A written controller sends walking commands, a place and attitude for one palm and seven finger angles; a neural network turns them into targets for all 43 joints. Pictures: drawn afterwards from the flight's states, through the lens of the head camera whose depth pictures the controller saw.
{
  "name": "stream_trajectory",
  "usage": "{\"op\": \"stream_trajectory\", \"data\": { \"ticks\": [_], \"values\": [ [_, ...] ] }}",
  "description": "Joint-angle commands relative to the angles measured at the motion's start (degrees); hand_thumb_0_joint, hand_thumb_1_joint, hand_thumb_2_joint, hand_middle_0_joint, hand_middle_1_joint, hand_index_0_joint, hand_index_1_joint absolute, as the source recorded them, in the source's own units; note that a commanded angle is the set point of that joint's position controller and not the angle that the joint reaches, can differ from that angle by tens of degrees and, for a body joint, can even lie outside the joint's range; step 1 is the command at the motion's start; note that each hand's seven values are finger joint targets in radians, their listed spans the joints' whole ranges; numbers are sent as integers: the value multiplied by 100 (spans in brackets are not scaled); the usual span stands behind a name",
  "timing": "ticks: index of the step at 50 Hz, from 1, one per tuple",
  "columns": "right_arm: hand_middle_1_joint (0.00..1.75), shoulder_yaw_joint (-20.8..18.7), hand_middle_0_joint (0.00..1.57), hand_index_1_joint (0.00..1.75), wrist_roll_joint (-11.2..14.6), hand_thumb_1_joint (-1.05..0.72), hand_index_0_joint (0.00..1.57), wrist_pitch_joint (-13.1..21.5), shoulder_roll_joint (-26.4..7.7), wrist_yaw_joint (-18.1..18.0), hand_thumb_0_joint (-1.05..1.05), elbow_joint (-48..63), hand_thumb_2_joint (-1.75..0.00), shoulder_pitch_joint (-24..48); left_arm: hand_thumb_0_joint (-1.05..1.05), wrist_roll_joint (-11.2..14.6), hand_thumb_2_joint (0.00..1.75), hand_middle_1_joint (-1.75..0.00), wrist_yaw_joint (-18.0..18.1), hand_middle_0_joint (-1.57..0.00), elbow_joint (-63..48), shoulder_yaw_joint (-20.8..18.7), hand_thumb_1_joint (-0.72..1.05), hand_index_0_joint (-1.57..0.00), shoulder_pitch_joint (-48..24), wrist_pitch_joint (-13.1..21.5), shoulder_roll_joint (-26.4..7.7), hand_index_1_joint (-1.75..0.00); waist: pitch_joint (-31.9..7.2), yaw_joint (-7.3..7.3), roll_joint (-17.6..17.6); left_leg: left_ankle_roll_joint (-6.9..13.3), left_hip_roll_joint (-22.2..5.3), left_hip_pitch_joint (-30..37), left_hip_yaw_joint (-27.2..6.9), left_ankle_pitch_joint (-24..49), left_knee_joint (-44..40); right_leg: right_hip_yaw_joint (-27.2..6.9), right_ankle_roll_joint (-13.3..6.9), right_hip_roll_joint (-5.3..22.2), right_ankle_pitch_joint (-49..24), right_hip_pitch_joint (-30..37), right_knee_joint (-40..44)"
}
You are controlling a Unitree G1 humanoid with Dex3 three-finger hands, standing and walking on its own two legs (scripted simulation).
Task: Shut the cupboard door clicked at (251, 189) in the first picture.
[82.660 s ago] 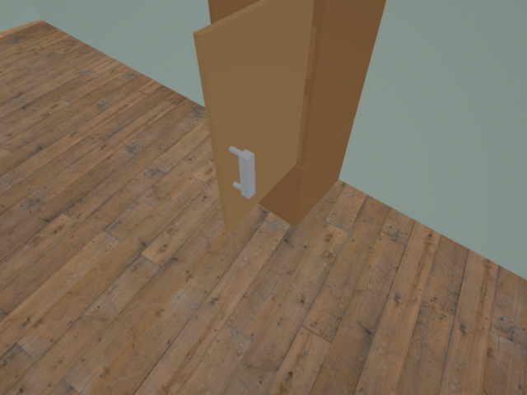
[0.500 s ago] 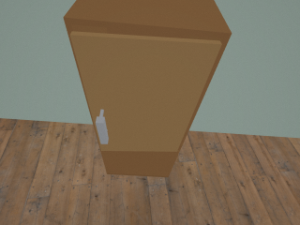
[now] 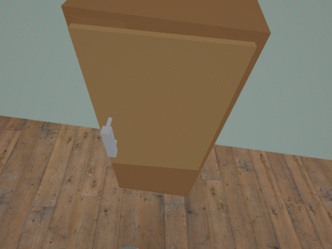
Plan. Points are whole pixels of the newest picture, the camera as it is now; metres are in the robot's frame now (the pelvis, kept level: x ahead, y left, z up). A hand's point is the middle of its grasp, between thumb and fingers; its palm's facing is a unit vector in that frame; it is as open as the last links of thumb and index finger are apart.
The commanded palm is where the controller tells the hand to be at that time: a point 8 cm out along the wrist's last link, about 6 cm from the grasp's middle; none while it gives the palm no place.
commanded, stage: come to a stop and stand still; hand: left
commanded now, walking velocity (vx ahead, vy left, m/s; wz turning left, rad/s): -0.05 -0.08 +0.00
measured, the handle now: (111, 137) +0.43 +0.22 -0.09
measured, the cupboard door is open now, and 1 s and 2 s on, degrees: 3 3 3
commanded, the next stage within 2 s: look again from close up in 1.50 s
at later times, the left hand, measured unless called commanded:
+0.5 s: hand out of the picture +0.02 +0.18 -0.15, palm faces +0.05 -0.96 -0.27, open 7.4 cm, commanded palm none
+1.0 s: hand out of the picture -0.04 +0.21 -0.16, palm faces +0.02 -0.97 -0.26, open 7.4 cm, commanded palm none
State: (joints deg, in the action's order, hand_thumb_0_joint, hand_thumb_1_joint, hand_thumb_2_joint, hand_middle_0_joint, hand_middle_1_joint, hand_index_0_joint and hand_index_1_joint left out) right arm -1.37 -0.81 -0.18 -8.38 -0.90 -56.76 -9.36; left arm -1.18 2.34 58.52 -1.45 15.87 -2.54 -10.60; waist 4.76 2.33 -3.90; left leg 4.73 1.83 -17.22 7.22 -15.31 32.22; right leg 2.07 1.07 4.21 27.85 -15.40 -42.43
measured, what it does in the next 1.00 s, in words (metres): steps on the spot: right foot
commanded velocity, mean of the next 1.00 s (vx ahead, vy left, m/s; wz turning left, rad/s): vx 0.00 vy -0.01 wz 0.00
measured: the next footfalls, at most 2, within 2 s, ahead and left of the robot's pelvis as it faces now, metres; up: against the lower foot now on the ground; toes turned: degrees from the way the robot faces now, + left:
right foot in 0.24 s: -0.02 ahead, -0.13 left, +0.00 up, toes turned -1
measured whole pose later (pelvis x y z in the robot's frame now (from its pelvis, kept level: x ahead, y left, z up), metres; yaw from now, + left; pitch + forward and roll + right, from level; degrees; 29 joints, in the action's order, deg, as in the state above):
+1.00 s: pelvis -0.06 -0.01 +0.01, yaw +3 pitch -3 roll -2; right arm 0.1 -1.0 -0.2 -14.4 0.4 -61.7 -14.6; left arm -1.0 0.5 58.6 0.6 15.4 -0.7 -16.6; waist 1.9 -0.4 -0.6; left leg 3.3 0.5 -16.3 3.4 -6.2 24.9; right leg 4.3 0.2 0.4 14.1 -7.7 -24.5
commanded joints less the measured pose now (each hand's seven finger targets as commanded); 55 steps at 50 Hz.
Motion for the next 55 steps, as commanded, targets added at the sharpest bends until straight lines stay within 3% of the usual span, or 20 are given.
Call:
{"op": "stream_trajectory", "data": {
  "ticks": [1, 3, 6, 8, 10, 11, 12, 13, 14, 15, 16, 17, 20, 23, 29, 34, 41, 48, 55],
  "values": [
    [30, -164, 20, 30, -19, -90, 20, 27, -852, -118, 0, 257, -90, -342, 0, -10, 90, -30, 44, -20, -319, -114, 90, -20, 157, 38, -289, -30, -592, -167, 1170, 765, -1756, 604, -1647, 3337, -1276, -185, -109, 26, 301, -526, -1360],
    [30, -153, 20, 30, -28, -90, 20, 55, -808, -117, 0, 266, -90, -240, 0, -23, 90, -30, 7, -20, -247, -67, 90, -20, 228, 46, -151, -30, -730, -140, 848, 713, -1654, 677, -1519, 3108, -1308, -127, -55, 27, 21, -421, -1055],
    [30, -166, 20, 30, -34, -90, 20, 78, -809, -114, 0, 195, -90, -272, 0, -16, 90, -30, -21, -20, -220, -29, 90, -20, 223, 64, -114, -30, -831, -185, 833, 623, -1583, 782, -1626, 2124, -1485, -47, -44, -12, -99, -190, -206],
    [30, -171, 20, 30, -36, -90, 20, 93, -789, -107, 0, 115, -90, -335, 0, -9, 90, -30, -31, -20, -210, -20, 90, -20, 197, 116, -135, -30, -851, -207, 725, 542, -1558, 834, -1666, 1968, -1439, -43, -63, -57, -289, 35, 538],
    [30, -161, 20, 30, 1, -90, 20, 86, -773, -90, 0, 66, -90, -229, 0, -9, 90, -30, -30, -20, -104, -14, 90, -20, 444, 191, -178, -30, -866, -69, 481, 229, -1289, 589, -1477, 1292, -1163, -99, -80, -46, -1137, 596, 1757],
    [30, -142, 20, 30, 32, -90, 20, 79, -622, -62, 0, 46, -90, -244, 0, -30, 90, -30, -15, -20, -90, -10, 90, -20, 428, 247, -303, -30, -749, -122, 67, -54, -973, 321, -1279, 737, -1000, -490, -166, 155, -1457, 731, 2163],
    [30, -166, 20, 30, -9, -90, 20, 257, -1552, -68, 0, 625, -90, -176, 0, -116, 90, -30, 16, -20, -438, 30, 90, -20, 396, 443, -1515, -30, -440, -160, 686, -356, -598, 733, -1250, 1488, -975, -323, -192, 80, -1935, 634, 1923],
    [30, -349, 20, 30, -24, -90, 20, 345, -1537, -61, 0, 780, -90, 43, 0, -83, 90, -30, 44, -20, -653, -153, 90, -20, 217, 419, -1275, -30, -1212, -180, 287, -281, -738, 872, -1321, 1737, -402, -565, -312, 212, -1905, 389, 1775],
    [30, -347, 20, 30, -37, -90, 20, 333, -1313, -71, 0, 709, -90, -139, 0, -91, 90, -30, 60, -20, -662, -140, 90, -20, 75, 415, -1039, -30, -1537, -332, 612, -262, -746, 1071, -1360, 2293, -347, -496, -395, 208, -2049, 411, 1615],
    [30, -293, 20, 30, -59, -90, 20, 298, -1243, -83, 0, 670, -90, -162, 0, -14, 90, -30, 69, -20, -686, -95, 90, -20, 86, 440, -975, -30, -1559, -258, -130, -150, -795, 1054, -1268, 2847, -34, -476, -379, 178, -2862, 580, 1562],
    [30, -282, 20, 30, -50, -90, 20, 274, -1207, -82, 0, 702, -90, -246, 0, 12, 90, -30, 78, -20, -767, -90, 90, -20, 76, 435, -857, -30, -1385, -285, -383, -148, -739, 794, -1158, 2630, -22, -514, -413, 240, -3123, 649, 1567],
    [30, -241, 20, 30, -60, -90, 20, 266, -1135, -65, 0, 716, -90, -160, 0, 8, 90, -30, 69, -20, -798, -71, 90, -20, 107, 455, -886, -30, -1040, -210, -526, -157, -664, 562, -1043, 2311, -59, -562, -438, 331, -3484, 635, 1615],
    [30, -236, 20, 30, -44, -90, 20, 167, -1169, -38, 0, 685, -90, -132, 0, 18, 90, -30, 50, -20, -893, -95, 90, -20, 1, 426, -1056, -30, -372, -290, 59, -233, -583, 327, -954, 1198, -286, -714, -523, 405, -2510, 210, 1839],
    [30, -201, 20, 30, -39, -90, 20, 136, -1227, -3, 0, 637, -90, -79, 0, 14, 90, -30, 17, -20, -917, -105, 90, -20, -57, 431, -1229, -30, -231, -266, 340, -258, -577, 343, -934, 938, -378, -768, -522, 409, -1954, 123, 2063],
    [30, -163, 20, 30, -35, -90, 20, 102, -1495, 41, 0, 487, -90, -60, 0, 14, 90, -30, -67, -20, -852, -91, 90, -20, -350, 413, -1523, -30, 141, -305, 186, -341, -551, 394, -930, 208, -539, -925, -573, 481, -381, -357, 2648],
    [30, -133, 20, 30, -36, -90, 20, 96, -1641, 61, 0, 342, -90, -183, 0, 13, 90, -30, -108, -20, -775, -81, 90, -20, -452, 378, -1628, -30, 144, -310, 217, -358, -581, 366, -998, -31, -670, -898, -546, 446, 122, -412, 2766],
    [30, -85, 20, 30, -19, -90, 20, 131, -1742, 59, 0, 139, -90, -172, 0, 26, 90, -30, -137, -20, -528, -41, 90, -20, -250, 339, -1562, -30, 10, -198, 596, -300, -753, 46, -1367, -539, -1332, -654, -410, 238, -220, 66, 2528],
    [30, -81, 20, 30, 20, -90, 20, 146, -1632, 56, 0, -75, -90, -256, 0, 22, 90, -30, -109, -20, -282, 11, 90, -20, 23, 336, -1376, -30, -350, -174, 451, -275, -838, 264, -1440, -284, -1513, -501, -338, 226, -827, 387, 2419],
    [30, -77, 20, 30, 52, -90, 20, 137, -1505, 50, 0, -249, -90, -230, 0, 8, 90, -30, -57, -20, -63, 78, 90, -20, 220, 332, -1168, -30, -318, -194, 454, -275, -890, 461, -1424, 33, -1620, -423, -250, 230, -1211, 415, 2403]
  ]
}}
